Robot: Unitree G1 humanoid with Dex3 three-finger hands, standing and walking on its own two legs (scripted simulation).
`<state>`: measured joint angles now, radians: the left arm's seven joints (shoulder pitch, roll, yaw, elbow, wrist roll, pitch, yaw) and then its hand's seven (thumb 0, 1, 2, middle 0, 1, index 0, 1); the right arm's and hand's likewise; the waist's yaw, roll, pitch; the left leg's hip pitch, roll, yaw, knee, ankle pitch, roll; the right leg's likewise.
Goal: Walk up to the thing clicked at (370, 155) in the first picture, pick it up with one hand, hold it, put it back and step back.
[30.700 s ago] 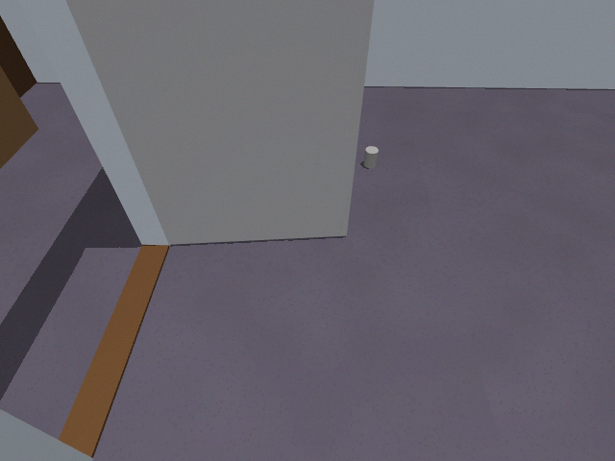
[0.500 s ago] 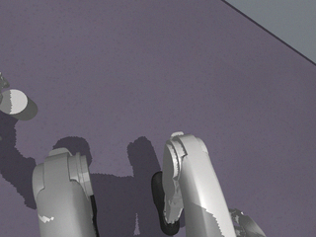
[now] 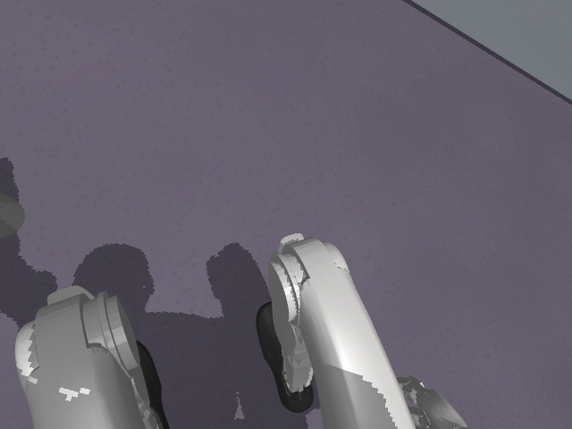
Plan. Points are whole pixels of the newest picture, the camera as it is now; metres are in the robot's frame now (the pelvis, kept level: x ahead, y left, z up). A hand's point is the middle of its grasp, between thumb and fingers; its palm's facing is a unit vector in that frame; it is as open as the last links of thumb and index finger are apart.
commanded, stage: rest palm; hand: left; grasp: from above
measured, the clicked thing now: out of the picture +0.45 +0.34 -0.28
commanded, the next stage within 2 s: close in 0.76 s
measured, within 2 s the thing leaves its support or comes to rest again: neither
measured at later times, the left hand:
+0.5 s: hand out of the picture +0.45 +0.33 -0.24, palm faces -0.44 -0.13 -0.89, open 14.0 cm
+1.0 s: hand out of the picture +0.44 +0.33 -0.25, palm faces -0.44 -0.14 -0.89, open 13.4 cm
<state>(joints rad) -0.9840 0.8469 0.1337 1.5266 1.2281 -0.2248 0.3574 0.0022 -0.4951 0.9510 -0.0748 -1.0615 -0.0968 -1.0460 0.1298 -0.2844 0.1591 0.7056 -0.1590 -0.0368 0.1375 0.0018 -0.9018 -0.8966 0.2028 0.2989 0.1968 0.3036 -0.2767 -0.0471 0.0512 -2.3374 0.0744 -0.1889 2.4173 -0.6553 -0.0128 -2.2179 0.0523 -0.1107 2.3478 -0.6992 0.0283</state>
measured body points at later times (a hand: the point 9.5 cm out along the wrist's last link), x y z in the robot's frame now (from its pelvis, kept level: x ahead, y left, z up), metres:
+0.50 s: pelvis +0.01 +0.00 -0.02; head +0.27 +0.10 +0.33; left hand +0.47 +0.33 -0.19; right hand +0.07 -0.26 -0.11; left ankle +0.08 +0.14 -0.29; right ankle +0.10 -0.12 -0.29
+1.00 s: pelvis +0.00 +0.01 -0.03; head +0.27 +0.11 +0.32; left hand +0.46 +0.33 -0.20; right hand +0.07 -0.26 -0.10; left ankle +0.08 +0.14 -0.29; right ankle +0.10 -0.12 -0.29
